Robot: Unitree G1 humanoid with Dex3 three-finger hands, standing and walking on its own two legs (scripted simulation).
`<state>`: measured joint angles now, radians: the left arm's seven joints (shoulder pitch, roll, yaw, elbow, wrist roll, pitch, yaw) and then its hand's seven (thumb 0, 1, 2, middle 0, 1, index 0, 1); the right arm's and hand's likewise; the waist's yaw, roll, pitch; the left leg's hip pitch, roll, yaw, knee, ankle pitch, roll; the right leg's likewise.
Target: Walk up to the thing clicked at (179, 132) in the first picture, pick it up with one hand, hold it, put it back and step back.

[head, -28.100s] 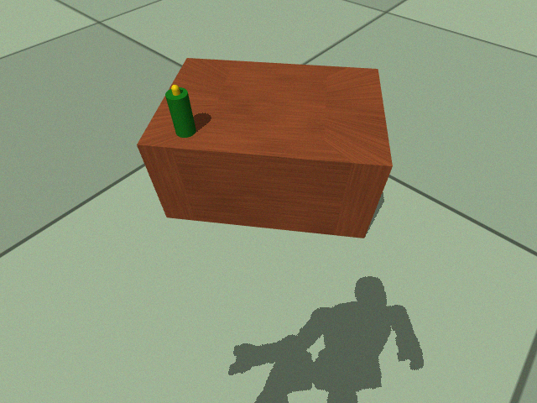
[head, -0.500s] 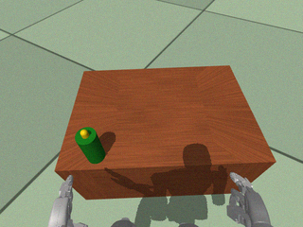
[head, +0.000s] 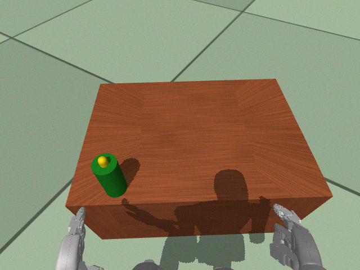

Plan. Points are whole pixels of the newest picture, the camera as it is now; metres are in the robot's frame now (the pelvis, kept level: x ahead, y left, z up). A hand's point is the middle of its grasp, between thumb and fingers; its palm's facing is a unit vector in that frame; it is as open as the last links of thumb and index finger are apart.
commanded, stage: home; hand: left
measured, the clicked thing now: (109, 174) +0.42 +0.24 -0.17
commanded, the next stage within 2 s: stand in 1.20 s
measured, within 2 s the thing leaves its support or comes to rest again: neither
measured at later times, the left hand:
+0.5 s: hand (99, 259) +0.16 +0.18 -0.05, palm faces +0.12 -0.96 -0.23, open 17.2 cm
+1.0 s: hand (98, 263) +0.15 +0.18 -0.05, palm faces +0.12 -0.95 -0.28, open 17.2 cm
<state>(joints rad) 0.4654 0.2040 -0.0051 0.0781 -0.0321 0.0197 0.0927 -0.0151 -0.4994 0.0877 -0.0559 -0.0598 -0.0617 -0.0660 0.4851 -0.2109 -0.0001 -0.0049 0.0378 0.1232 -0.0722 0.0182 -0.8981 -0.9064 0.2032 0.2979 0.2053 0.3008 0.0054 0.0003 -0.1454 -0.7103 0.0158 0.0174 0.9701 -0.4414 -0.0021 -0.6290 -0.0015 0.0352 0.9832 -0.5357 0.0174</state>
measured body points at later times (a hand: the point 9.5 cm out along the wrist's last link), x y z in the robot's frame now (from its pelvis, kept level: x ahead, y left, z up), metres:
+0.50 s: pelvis -0.01 +0.00 +0.00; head +0.02 +0.00 +0.45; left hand +0.15 +0.23 -0.03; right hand +0.15 -0.22 -0.03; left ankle +0.02 +0.12 -0.68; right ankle -0.03 -0.13 -0.68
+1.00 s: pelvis -0.01 +0.00 +0.00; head +0.02 +0.00 +0.45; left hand +0.14 +0.23 -0.03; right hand +0.14 -0.24 -0.07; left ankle +0.02 +0.12 -0.68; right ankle -0.03 -0.13 -0.68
